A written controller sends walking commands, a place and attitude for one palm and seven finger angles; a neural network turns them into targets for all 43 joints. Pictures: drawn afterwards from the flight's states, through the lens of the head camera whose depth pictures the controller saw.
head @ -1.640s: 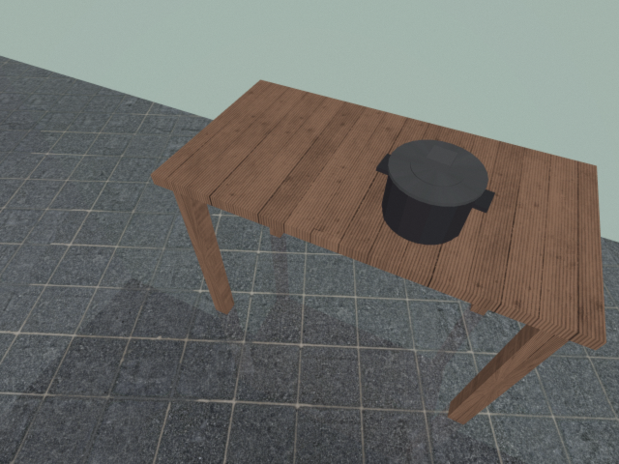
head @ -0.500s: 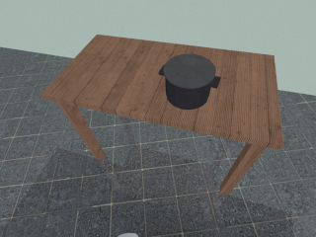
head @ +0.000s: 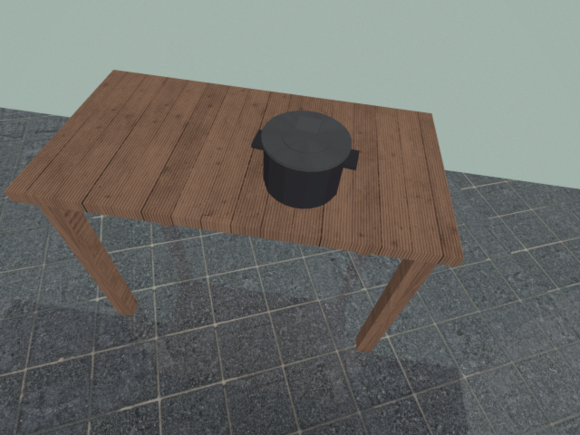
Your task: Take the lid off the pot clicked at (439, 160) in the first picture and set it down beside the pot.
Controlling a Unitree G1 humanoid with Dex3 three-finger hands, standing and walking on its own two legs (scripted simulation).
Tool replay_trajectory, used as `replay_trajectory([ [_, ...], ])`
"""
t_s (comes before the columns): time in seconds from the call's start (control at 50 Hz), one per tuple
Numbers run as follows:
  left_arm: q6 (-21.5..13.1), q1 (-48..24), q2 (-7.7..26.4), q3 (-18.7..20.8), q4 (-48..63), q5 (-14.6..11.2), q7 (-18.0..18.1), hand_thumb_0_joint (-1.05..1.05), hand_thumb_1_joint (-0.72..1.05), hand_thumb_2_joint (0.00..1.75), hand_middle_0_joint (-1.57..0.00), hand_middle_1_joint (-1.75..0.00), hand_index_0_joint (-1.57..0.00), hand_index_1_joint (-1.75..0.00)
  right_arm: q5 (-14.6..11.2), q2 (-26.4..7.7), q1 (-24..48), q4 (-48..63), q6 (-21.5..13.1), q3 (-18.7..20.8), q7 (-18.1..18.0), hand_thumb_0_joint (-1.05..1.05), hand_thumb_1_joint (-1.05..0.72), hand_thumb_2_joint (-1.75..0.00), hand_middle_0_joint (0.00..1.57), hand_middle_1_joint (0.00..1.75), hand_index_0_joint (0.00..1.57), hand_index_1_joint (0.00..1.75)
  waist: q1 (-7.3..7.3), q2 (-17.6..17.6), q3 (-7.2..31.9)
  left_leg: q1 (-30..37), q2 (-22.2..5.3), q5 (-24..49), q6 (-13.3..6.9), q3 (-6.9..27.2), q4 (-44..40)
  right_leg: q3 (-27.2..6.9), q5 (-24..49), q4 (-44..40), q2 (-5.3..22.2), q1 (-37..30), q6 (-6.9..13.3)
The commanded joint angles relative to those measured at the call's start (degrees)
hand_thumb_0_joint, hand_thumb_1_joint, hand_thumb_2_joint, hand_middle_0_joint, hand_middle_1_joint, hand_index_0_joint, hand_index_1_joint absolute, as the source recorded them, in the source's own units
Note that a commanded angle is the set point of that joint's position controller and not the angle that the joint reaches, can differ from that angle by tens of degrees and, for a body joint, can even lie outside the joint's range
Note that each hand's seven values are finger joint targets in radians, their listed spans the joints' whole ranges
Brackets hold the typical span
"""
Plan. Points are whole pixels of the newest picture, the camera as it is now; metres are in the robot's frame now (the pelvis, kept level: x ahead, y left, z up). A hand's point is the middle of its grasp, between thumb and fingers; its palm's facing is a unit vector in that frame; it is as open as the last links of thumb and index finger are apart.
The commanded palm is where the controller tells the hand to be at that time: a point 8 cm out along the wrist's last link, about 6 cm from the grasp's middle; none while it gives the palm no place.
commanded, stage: take the last steps up to it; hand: left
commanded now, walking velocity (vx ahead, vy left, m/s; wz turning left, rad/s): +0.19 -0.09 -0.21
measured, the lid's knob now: (308, 128) +0.66 +0.02 +0.04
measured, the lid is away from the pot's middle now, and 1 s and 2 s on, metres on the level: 0.00 0.00 0.00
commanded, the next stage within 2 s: come to a stop and stand still in 0.46 s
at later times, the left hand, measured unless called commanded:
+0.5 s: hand (227, 404) +0.19 +0.11 -0.17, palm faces -0.14 -0.98 -0.13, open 7.4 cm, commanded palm none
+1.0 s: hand out of the picture +0.15 +0.14 -0.17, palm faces -0.04 -0.97 -0.23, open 7.4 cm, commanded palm none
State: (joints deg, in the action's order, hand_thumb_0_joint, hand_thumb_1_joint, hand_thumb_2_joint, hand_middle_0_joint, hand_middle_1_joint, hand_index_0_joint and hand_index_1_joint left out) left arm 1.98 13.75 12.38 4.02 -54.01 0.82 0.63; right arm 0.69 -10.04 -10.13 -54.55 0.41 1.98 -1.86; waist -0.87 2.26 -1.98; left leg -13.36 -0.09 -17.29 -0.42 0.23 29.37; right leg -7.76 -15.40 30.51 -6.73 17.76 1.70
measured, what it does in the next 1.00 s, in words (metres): walks ahead: right foot, then left foot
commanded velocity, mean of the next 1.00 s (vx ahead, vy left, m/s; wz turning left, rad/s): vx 0.01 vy -0.03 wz -0.05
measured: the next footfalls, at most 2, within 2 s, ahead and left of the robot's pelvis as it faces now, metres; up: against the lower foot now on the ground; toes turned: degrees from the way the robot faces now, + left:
right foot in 0.46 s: +0.10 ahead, -0.16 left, +0.00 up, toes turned -10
left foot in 0.72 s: +0.17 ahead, +0.02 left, +0.00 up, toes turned +4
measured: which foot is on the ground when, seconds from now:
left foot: down 0.00-0.46, up 0.48-0.70, down 0.72-1.00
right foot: up 0.00-0.44, down 0.46-0.82, up 0.84-1.00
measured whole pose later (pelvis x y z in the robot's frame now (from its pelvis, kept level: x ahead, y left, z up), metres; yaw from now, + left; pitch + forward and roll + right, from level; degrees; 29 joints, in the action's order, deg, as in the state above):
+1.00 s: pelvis +0.11 -0.05 +0.00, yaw -6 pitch +0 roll +0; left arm 1.9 13.5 10.8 2.1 -58.6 0.6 2.2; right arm 1.1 -9.0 -5.9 -56.0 1.1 1.8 -1.8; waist -1.8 0.8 -5.3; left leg -17.2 -0.6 -10.6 -2.7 -6.6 27.9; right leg 1.6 -26.3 39.4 1.5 14.8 -0.6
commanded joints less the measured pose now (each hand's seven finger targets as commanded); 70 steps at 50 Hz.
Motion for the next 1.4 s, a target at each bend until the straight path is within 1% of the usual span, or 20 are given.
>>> replay_trajectory([
  [0.0, -0.54, -2.25, 5.65, 1.98, 5.01, 1.46, -0.44, 0.0, 0.9, 0.9, -0.2, -0.3, -0.2, -0.3, 1.38, -11.17, -6.41, 2.99, -0.88, 1.56, -0.8, 0.0, -0.9, -0.9, 0.2, 0.3, 0.2, 0.3, 2.72, -13.18, -3.18, 1.37, -21.39, -6.65, -9.23, 23.51, -20.69, 0.75, -12.23, 26.14, 3.71, 15.87, -2.33],
  [0.1, -1.02, 0.35, 3.1, 1.08, 3.14, 1.06, -2.15, 0.0, 0.9, 0.9, -0.2, -0.3, -0.2, -0.3, 0.86, -8.57, -8.11, 1.81, -2.76, 0.37, -0.9, 0.0, -0.9, -0.9, 0.2, 0.3, 0.2, 0.3, 1.21, -8.03, -0.24, 7.4, -13.48, 9.25, -7.19, 8.17, -17.22, 4.34, -1.67, 34.83, 5.88, 18.66, -3.28],
  [0.22, -1.16, -6.14, 1.51, -0.17, 4.43, 0.7, -2.56, 0.0, 0.9, 0.9, -0.2, -0.3, -0.2, -0.3, 1.09, -7.91, -16.87, -2.33, -3.51, 0.36, -1.15, 0.0, -0.9, -0.9, 0.2, 0.3, 0.2, 0.3, 4.25, -10.25, -1.71, 12.84, -16.17, 23.7, -9.56, 6.57, -15.13, 7.39, -3.07, 25.01, 9.22, 20.63, -3.41],
  [0.32, -2.05, -9.47, -0.52, -1.03, 4.61, 0.24, -2.69, 0.0, 0.9, 0.9, -0.2, -0.3, -0.2, -0.3, 1.58, -8.81, -18.91, -4.38, -3.07, 1.05, -0.89, 0.0, -0.9, -0.9, 0.2, 0.3, 0.2, 0.3, 5.66, -13.23, -0.26, 11.18, -16.1, 27.91, -8.69, 4.08, -11.86, 12.36, -6.63, 8.82, 8.32, 10.01, -1.82],
  [0.38, -2.76, -1.8, 0.39, -0.18, 1.58, 0.22, -2.44, 0.0, 0.9, 0.9, -0.2, -0.3, -0.2, -0.3, 1.03, -8.36, -16.82, -4.8, -2.74, 1.18, -0.71, 0.0, -0.9, -0.9, 0.2, 0.3, 0.2, 0.3, 1.58, -9.71, 3.33, 3.19, -13.57, 19.92, -5.48, 1.39, -4.96, 14.06, 2.97, -4.34, 6.18, -7.79, -0.73],
  [0.4, -3.26, 3.79, 2.79, 0.31, -0.53, 0.39, -1.97, 0.0, 0.9, 0.9, -0.2, -0.3, -0.2, -0.3, 0.48, -7.17, -16.51, -4.99, -2.84, 1.04, -0.3, 0.0, -0.9, -0.9, 0.2, 0.3, 0.2, 0.3, -0.97, -4.96, 6.23, -2.77, -10.56, 15.0, -3.29, -1.38, 1.54, 11.65, 7.1, -6.76, 8.08, -19.35, 0.31],
  [0.44, -3.74, 12.92, 11.27, 1.92, -3.41, -0.07, -0.38, 0.0, 0.9, 0.9, -0.2, -0.3, -0.2, -0.3, 0.04, -2.81, -13.76, -2.26, -2.41, 0.23, -0.26, 0.0, -0.9, -0.9, 0.2, 0.3, 0.2, 0.3, -4.03, 14.45, 9.71, -22.36, -2.45, -21.0, 0.84, -6.33, 25.91, -13.99, 13.94, -13.08, 29.84, -30.77, 9.93],
  [0.48, -3.56, 7.27, 7.01, 1.42, -2.75, -0.1, 0.47, 0.0, 0.9, 0.9, -0.2, -0.3, -0.2, -0.3, 0.42, -3.05, -11.62, -2.77, -1.92, 0.95, -0.3, 0.0, -0.9, -0.9, 0.2, 0.3, 0.2, 0.3, -1.81, 6.97, 2.77, -24.15, -5.13, -15.34, 0.57, -1.67, 33.92, -9.5, 11.26, -15.87, 26.62, -20.84, 12.97],
  [0.58, -4.29, -1.61, 1.33, -0.16, -0.81, 0.65, 1.48, 0.0, 0.9, 0.9, -0.2, -0.3, -0.2, -0.3, 0.45, 1.75, -14.07, -4.92, -0.96, 0.2, 0.32, 0.0, -0.9, -0.9, 0.2, 0.3, 0.2, 0.3, 3.64, 0.82, -1.38, -10.36, -5.48, -6.3, 2.38, -3.19, 21.5, 3.98, 26.91, -13.89, 21.49, -2.89, 9.91],
  [0.66, -3.67, -2.21, 2.75, -0.85, -1.59, -0.21, 1.7, 0.0, 0.9, 0.9, -0.2, -0.3, -0.2, -0.3, -0.04, 1.61, -15.18, -6.04, -0.98, -0.52, 0.28, 0.0, -0.9, -0.9, 0.2, 0.3, 0.2, 0.3, 3.54, 2.85, 0.75, 3.04, -2.42, 11.82, 2.8, -4.67, 0.56, 8.09, 26.19, -7.72, 16.53, -1.94, 4.78],
  [0.72, -2.26, 2.45, 1.24, -1.02, -1.5, -0.47, 2.28, 0.0, 0.9, 0.9, -0.2, -0.3, -0.2, -0.3, 0.04, -5.86, -11.7, -3.58, -1.45, 0.9, -0.26, 0.0, -0.9, -0.9, 0.2, 0.3, 0.2, 0.3, 0.58, -5.63, 3.1, 4.88, -12.13, 41.9, -2.79, 4.87, -3.28, 8.91, 10.45, -2.55, 11.7, -4.24, -0.85],
  [0.76, -1.13, 3.44, 1.24, -1.16, -2.62, -0.12, 2.57, 0.0, 0.9, 0.9, -0.2, -0.3, -0.2, -0.3, 0.08, -6.69, -7.66, -3.49, -0.9, 0.97, -0.72, 0.0, -0.9, -0.9, 0.2, 0.3, 0.2, 0.3, -0.26, -12.9, -0.42, 2.24, -14.95, 45.31, -6.06, 8.11, -7.0, 10.63, -1.83, 0.63, 9.81, -4.46, -2.02],
  [0.84, -0.61, 4.31, 2.56, -1.03, -2.95, -0.17, 2.33, 0.0, 0.9, 0.9, -0.2, -0.3, -0.2, -0.3, 0.27, -7.85, -5.79, -1.8, -0.38, 1.39, -1.12, 0.0, -0.9, -0.9, 0.2, 0.3, 0.2, 0.3, 0.26, -11.34, 4.16, 9.03, -17.09, 52.24, -10.18, 8.86, -7.94, 8.66, -13.75, 10.07, 9.73, -0.47, -2.03],
  [0.94, -0.53, 6.05, 1.79, -0.96, -2.82, 0.08, 2.09, 0.0, 0.9, 0.9, -0.2, -0.3, -0.2, -0.3, 0.5, -9.52, -1.71, 0.22, 0.63, 2.41, -0.64, 0.0, -0.9, -0.9, 0.2, 0.3, 0.2, 0.3, 0.33, -7.02, 10.11, 11.79, -17.02, 46.3, -10.65, 5.5, -5.41, 8.49, -11.09, 9.92, 8.96, -0.78, -2.13],
  [1.02, -2.16, 8.14, 2.68, -2.23, -1.84, 1.16, 3.52, 0.0, 0.9, 0.9, -0.2, -0.3, -0.2, -0.3, -1.52, -10.39, 0.46, 3.69, -0.57, 2.56, 0.05, 0.0, -0.9, -0.9, 0.2, 0.3, 0.2, 0.3, 0.27, -0.66, 8.92, 7.43, -11.09, 32.2, -2.52, 0.17, 6.5, 4.77, 13.96, -10.17, 12.63, -3.3, -2.83],
  [1.04, -2.06, 6.88, 6.48, -0.94, 0.01, 0.78, 3.24, 0.0, 0.9, 0.9, -0.2, -0.3, -0.2, -0.3, -1.33, -8.81, 0.27, 4.08, -0.22, 2.7, 0.2, 0.0, -0.9, -0.9, 0.2, 0.3, 0.2, 0.3, -0.02, -1.11, 10.01, 4.27, -7.11, 24.15, -0.06, -1.12, 7.6, 3.12, 31.18, -8.23, 16.52, -8.36, -0.29],
  [1.1, -3.37, 3.39, 5.8, -1.39, 2.6, 0.47, 3.56, 0.0, 0.9, 0.9, -0.2, -0.3, -0.2, -0.3, -0.04, -4.35, 0.44, 5.01, 0.62, 1.99, 0.99, 0.0, -0.9, -0.9, 0.2, 0.3, 0.2, 0.3, 1.26, 13.04, 2.22, -5.26, -1.43, -1.87, 0.31, -2.09, 10.31, -3.15, 21.2, -7.64, 21.16, -3.33, 5.78],
  [1.24, -3.14, 3.54, 7.67, -1.69, 4.14, 0.66, 2.69, 0.0, 0.9, 0.9, -0.2, -0.3, -0.2, -0.3, -0.35, -3.22, -4.11, 2.93, 0.18, 1.12, 1.69, 0.0, -0.9, -0.9, 0.2, 0.3, 0.2, 0.3, 2.33, 4.97, -2.84, 1.27, -0.93, 0.59, 0.23, -1.21, 0.93, 0.04, -2.27, -9.11, 17.11, 5.91, 4.01],
  [1.32, -2.71, 5.84, 5.73, -2.21, 3.29, 0.22, 2.36, 0.0, 0.9, 0.9, -0.2, -0.3, -0.2, -0.3, 0.13, -4.64, -3.28, 1.57, -0.77, 0.37, 1.4, 0.0, -0.9, -0.9, 0.2, 0.3, 0.2, 0.3, 0.19, -8.26, -2.58, -4.34, -4.98, 0.87, -1.82, 4.73, -5.16, 4.08, -7.02, -7.52, 12.11, 1.16, 0.71],
  [1.38, -2.4, 7.43, 5.67, -2.12, 2.48, 0.4, 2.0, 0.0, 0.9, 0.9, -0.2, -0.3, -0.2, -0.3, 0.33, -5.35, -3.27, 1.67, -0.48, 0.29, 1.33, 0.0, -0.9, -0.9, 0.2, 0.3, 0.2, 0.3, -0.61, -5.85, -3.82, -10.71, -4.18, -9.78, -1.52, 4.98, -7.15, 3.86, -11.22, -8.89, 11.48, -2.03, 0.77],
])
